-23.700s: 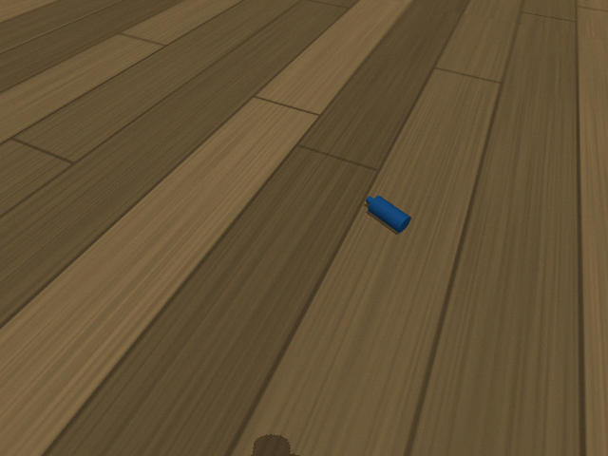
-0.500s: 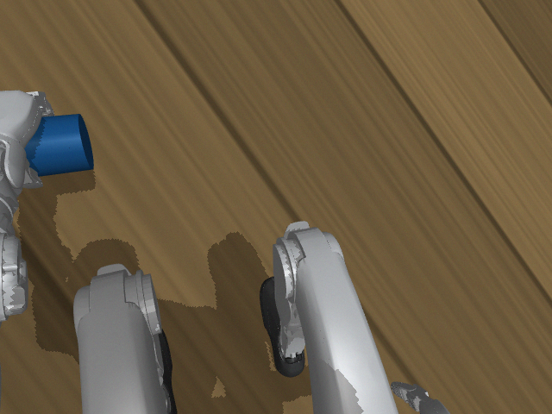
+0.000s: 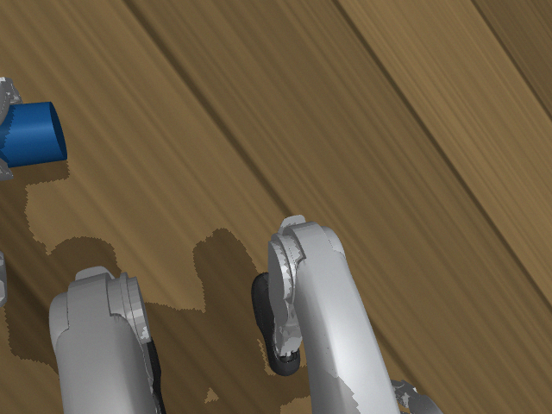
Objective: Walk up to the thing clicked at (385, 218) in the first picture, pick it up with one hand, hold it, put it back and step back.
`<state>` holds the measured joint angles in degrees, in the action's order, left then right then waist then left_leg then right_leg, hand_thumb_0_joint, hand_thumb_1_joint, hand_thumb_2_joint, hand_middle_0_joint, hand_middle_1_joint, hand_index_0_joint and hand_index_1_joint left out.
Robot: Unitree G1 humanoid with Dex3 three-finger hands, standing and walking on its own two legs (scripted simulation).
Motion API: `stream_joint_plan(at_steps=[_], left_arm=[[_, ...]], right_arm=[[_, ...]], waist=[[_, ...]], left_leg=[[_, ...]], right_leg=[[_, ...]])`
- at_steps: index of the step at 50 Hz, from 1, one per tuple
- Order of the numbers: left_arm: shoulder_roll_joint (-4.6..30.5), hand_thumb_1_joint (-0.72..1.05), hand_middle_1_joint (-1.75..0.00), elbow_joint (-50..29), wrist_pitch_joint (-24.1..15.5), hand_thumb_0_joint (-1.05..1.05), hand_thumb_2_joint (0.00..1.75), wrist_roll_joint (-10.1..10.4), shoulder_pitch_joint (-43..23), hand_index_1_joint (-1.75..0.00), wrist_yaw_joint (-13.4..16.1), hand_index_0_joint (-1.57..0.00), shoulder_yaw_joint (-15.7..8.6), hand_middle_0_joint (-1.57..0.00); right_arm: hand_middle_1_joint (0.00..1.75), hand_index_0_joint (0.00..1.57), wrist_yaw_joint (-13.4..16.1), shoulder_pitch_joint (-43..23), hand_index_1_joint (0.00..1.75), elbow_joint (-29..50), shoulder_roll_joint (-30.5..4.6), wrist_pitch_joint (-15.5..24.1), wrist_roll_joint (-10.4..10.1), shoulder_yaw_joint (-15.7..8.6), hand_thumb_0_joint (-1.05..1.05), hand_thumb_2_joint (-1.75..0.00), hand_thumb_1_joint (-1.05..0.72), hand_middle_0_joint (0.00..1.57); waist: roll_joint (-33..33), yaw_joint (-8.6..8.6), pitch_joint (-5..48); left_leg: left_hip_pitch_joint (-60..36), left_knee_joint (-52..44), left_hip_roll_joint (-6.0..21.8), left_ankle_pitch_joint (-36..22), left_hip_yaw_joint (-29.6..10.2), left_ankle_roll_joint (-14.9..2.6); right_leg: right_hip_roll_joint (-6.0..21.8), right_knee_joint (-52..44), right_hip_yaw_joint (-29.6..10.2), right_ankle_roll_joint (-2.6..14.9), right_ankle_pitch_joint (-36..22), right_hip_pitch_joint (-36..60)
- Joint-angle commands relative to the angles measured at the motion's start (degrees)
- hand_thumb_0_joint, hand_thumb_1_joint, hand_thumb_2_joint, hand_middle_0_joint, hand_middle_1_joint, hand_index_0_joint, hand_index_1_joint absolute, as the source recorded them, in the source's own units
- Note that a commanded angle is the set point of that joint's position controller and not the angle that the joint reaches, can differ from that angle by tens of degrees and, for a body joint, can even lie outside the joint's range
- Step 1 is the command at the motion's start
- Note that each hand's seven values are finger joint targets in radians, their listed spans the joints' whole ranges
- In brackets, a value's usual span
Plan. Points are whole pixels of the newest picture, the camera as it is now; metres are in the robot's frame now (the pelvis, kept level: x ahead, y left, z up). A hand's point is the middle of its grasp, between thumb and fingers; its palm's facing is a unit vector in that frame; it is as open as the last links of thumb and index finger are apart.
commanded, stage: lower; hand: left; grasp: from above
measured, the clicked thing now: out of the picture +0.52 +0.29 -0.19
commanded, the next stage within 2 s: rest in 0.26 s
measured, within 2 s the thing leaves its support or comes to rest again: neither
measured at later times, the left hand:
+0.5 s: hand (7, 149) +0.51 +0.26 -0.22, palm faces -0.46 -0.06 -0.88, open 10.9 cm
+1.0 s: hand (14, 154) +0.52 +0.26 -0.26, palm faces -0.46 -0.10 -0.88, open 10.9 cm
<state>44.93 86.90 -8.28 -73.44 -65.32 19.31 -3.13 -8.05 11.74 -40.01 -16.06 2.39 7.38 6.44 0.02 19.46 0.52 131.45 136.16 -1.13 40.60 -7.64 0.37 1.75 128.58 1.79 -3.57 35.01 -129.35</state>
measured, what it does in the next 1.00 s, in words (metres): stands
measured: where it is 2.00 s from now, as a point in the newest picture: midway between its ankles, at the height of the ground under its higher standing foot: (216, 370)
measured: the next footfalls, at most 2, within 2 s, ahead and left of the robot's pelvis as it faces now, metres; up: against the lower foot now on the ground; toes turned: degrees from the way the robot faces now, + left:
none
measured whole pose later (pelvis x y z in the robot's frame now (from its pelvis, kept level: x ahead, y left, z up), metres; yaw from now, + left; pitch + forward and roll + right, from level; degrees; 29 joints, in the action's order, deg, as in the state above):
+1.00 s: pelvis +0.00 +0.01 -0.03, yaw -5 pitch +32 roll -14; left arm 55.8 94.2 -10.2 -77.2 -67.2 26.5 -7.3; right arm -10.8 10.6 -35.6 -19.7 7.3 11.6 12.9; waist 4.8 24.1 -7.5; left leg 135.5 143.9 -1.3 41.8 -11.9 -0.4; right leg 0.5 132.3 5.2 -3.8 34.7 -131.0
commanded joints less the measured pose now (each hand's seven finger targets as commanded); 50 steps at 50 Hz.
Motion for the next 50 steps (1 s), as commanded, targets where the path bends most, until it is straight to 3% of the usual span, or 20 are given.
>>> stream_joint_plan(at_steps=[1,8,12,18,22,23,24,25,29,30,33,34,36,38,40,41,43,44,48,50], left_arm=[[13.05,0.71,-0.79,-8.82,-0.08,0.0,0.97,1.19,-23.57,-0.81,2.22,-1.07,-0.36,-1.08],[15.0,0.68,-0.76,-5.7,-1.59,0.0,0.9,-0.37,-23.52,-0.77,3.18,-1.05,-0.65,-1.05],[17.26,0.71,-0.76,-8.11,-2.19,0.0,0.9,-1.09,-24.84,-0.76,4.75,-1.08,-1.91,-1.08],[18.66,0.75,-0.78,-7.09,-1.54,0.0,0.9,-1.52,-24.12,-0.78,6.78,-1.1,-2.8,-1.1],[16.43,0.69,-0.74,-3.57,-1.09,0.0,0.89,-1.04,-23.68,-0.74,6.85,-1.05,-0.83,-1.04],[17.56,0.68,-0.75,-3.29,-1.13,0.0,0.9,-1.01,-24.32,-0.74,6.81,-1.04,-1.74,-1.03],[19.39,0.67,-0.73,-4.35,-1.06,0.0,0.88,-0.96,-23.04,-0.73,7.07,-1.03,-2.33,-1.02],[19.44,0.67,-0.74,-4.62,-1.03,0.0,0.87,-1.17,-22.04,-0.73,7.33,-1.03,-2.29,-1.02],[19.37,0.7,-0.76,-4.23,-1.22,0.0,0.85,-1.27,-22.74,-0.74,7.39,-1.04,-2.5,-1.02],[19.85,0.69,-0.75,-4.37,-1.25,0.0,0.85,-1.24,-22.31,-0.73,7.54,-1.04,-2.48,-1.02],[21.51,0.71,-0.75,-3.7,-1.38,0.0,0.85,-1.46,-21.82,-0.73,8.16,-1.05,-3.49,-1.03],[20.32,0.7,-0.75,-2.97,-1.37,0.0,0.86,-1.73,-21.55,-0.73,8.03,-1.05,-2.63,-1.04],[23.65,0.72,-0.74,-3.38,-1.47,0.0,0.87,-2.31,-20.78,-0.72,8.68,-1.06,-5.71,-1.04],[20.52,0.7,-0.74,-3.69,-1.77,0.0,0.85,-2.31,-20.88,-0.72,8.7,-1.06,-3.28,-1.04],[23.18,0.7,-0.74,-3.89,-1.82,0.0,0.85,-2.38,-20.67,-0.73,9.28,-1.05,-4.68,-1.03],[21.86,0.7,-0.74,-2.2,-1.61,0.0,0.84,-2.28,-20.82,-0.72,9.1,-1.05,-3.75,-1.03],[23.74,0.72,-0.74,-1.91,-1.57,0.0,0.86,-2.49,-20.07,-0.72,9.85,-1.07,-5.16,-1.05],[21.77,0.73,-0.73,-2.18,-1.51,0.0,0.85,-2.48,-21.33,-0.72,9.53,-1.07,-3.47,-1.06],[23.32,0.74,-0.74,-1.34,-1.81,0.0,0.83,-2.9,-21.27,-0.71,9.71,-1.08,-4.71,-1.06],[24.47,0.73,-0.73,-1.33,-1.99,0.0,0.83,-3.25,-20.4,-0.71,10.04,-1.07,-5.1,-1.05]], right_arm=[[0.3,0.2,0.8,13.65,0.3,-0.33,-16.01,-0.2,0.35,-4.21,0.0,-0.9,-0.91,0.2],[0.3,0.2,0.59,13.08,0.3,0.46,-17.0,0.36,1.24,-3.2,0.0,-0.9,-0.91,0.2],[0.3,0.2,0.36,13.61,0.3,0.57,-17.13,0.79,1.76,-2.6,0.0,-0.9,-0.91,0.2],[0.3,0.2,0.17,13.31,0.3,0.74,-17.97,1.37,2.18,-2.16,0.0,-0.9,-0.91,0.2],[0.3,0.2,-0.23,12.79,0.3,0.36,-17.86,2.0,2.42,-1.43,0.0,-0.9,-0.9,0.2],[0.3,0.2,-0.25,13.66,0.3,0.36,-19.03,2.4,2.72,-1.39,0.0,-0.9,-0.9,0.2],[0.3,0.2,-0.18,13.25,0.3,0.79,-18.94,2.46,2.63,-1.02,0.0,-0.89,-0.9,0.2],[0.3,0.2,-0.14,12.77,0.3,0.67,-18.63,2.46,2.65,-0.92,0.0,-0.9,-0.9,0.2],[0.3,0.2,-0.61,13.49,0.3,1.28,-19.18,2.99,2.87,-0.61,0.0,-0.89,-0.9,0.2],[0.3,0.2,-0.55,13.27,0.3,1.13,-19.4,3.04,2.92,-0.42,0.0,-0.9,-0.9,0.2],[0.3,0.2,-0.62,12.91,0.3,1.97,-20.33,3.36,2.98,-0.22,0.0,-0.9,-0.9,0.2],[0.3,0.2,-0.93,13.36,0.3,1.59,-19.76,3.51,3.3,0.21,0.0,-0.9,-0.9,0.2],[0.3,0.2,-0.81,13.82,0.3,2.09,-21.05,3.59,3.58,-0.14,0.0,-0.9,-0.9,0.2],[0.3,0.2,-1.23,12.61,0.3,2.58,-20.03,3.76,3.71,0.4,0.0,-0.9,-0.9,0.2],[0.3,0.2,-1.25,12.93,0.3,2.54,-20.67,3.82,3.69,0.46,0.0,-0.9,-0.9,0.2],[0.3,0.2,-1.55,12.9,0.3,2.77,-20.61,4.05,3.85,0.76,0.0,-0.9,-0.9,0.2],[0.3,0.2,-1.56,13.15,0.3,2.37,-21.19,3.95,4.12,0.55,0.0,-0.9,-0.9,0.2],[0.3,0.2,-1.73,12.03,0.3,3.11,-20.82,4.15,4.03,0.98,0.0,-0.9,-0.9,0.2],[0.3,0.2,-1.93,12.54,0.3,2.87,-22.42,4.73,4.68,0.86,0.0,-0.9,-0.9,0.2],[0.3,0.2,-1.92,12.5,0.3,3.07,-22.41,4.72,4.7,1.17,0.0,-0.9,-0.9,0.2]], waist=[[-21.46,2.2,39.52],[-22.11,3.18,37.43],[-23.6,3.05,40.89],[-25.27,3.38,40.06],[-23.09,5.06,36.04],[-22.17,6.04,34.58],[-23.29,4.23,35.85],[-24.52,3.71,37.6],[-24.74,5.58,36.52],[-25.13,4.85,37.35],[-25.27,5.24,35.47],[-25.95,5.93,34.57],[-25.15,6.07,34.96],[-26.44,5.99,35.87],[-27.2,5.86,36.15],[-25.98,6.76,34.84],[-26.83,6.33,34.56],[-26.42,6.95,33.37],[-26.47,8.22,30.83],[-27.38,7.44,31.14]], left_leg=[[-27.37,-14.83,-0.02,-13.58,5.18,-1.06],[-27.4,-12.84,-0.06,-12.48,4.82,-0.88],[-28.17,-11.77,0.05,-13.88,4.89,-1.04],[-27.82,-11.28,0.17,-13.7,4.45,-0.91],[-25.39,-9.91,0.44,-11.85,4.22,-1.31],[-24.7,-9.33,0.31,-11.86,4.02,-1.29],[-24.87,-9.98,0.25,-12.49,4.05,-1.22],[-26.5,-10.01,0.49,-13.29,3.91,-0.93],[-27.26,-9.56,0.66,-14.48,3.23,-0.77],[-27.4,-9.41,0.71,-15.25,3.2,-0.72],[-27.55,-9.29,0.8,-15.32,2.64,-0.49],[-27.33,-9.01,0.83,-15.45,2.99,-0.52],[-27.88,-8.69,0.88,-16.89,2.48,-0.39],[-28.12,-8.64,1.04,-17.34,2.55,-0.34],[-28.58,-8.79,1.14,-17.88,2.21,-0.31],[-27.8,-7.85,1.15,-17.33,2.42,-0.5],[-27.68,-8.74,1.22,-17.04,2.01,-0.31],[-26.98,-8.16,1.19,-16.28,2.2,-0.53],[-28.15,-7.13,1.35,-15.98,1.82,-0.32],[-28.22,-8.12,1.36,-16.15,1.3,-0.05]], right_leg=[[-2.34,-9.66,7.32,5.58,-12.01,22.06],[-2.54,-8.46,8.06,5.68,-10.76,19.83],[-2.74,-7.68,8.19,5.33,-12.45,22.05],[-2.82,-6.67,8.85,5.38,-12.46,20.4],[-3.36,-6.6,9.11,5.32,-11.21,18.95],[-3.07,-6.75,9.41,5.33,-11.2,18.48],[-3.17,-6.82,9.29,5.4,-11.46,19.97],[-3.17,-6.26,9.38,5.49,-12.07,20.5],[-3.29,-5.84,10.0,5.39,-13.17,20.21],[-3.31,-5.79,10.02,5.42,-13.68,20.68],[-3.27,-5.69,10.4,5.54,-13.62,19.72],[-3.46,-5.59,10.38,5.52,-13.7,20.22],[-3.18,-5.53,10.72,5.41,-14.99,20.71],[-3.63,-5.33,10.71,5.61,-15.41,21.56],[-3.59,-5.32,10.93,5.38,-15.89,22.02],[-3.71,-4.99,10.94,5.36,-15.68,21.66],[-3.75,-5.16,11.31,5.36,-15.33,21.57],[-3.84,-5.38,11.18,5.45,-14.74,20.65],[-3.66,-5.61,11.68,5.43,-14.43,18.82],[-3.64,-5.43,11.9,5.55,-14.34,19.42]])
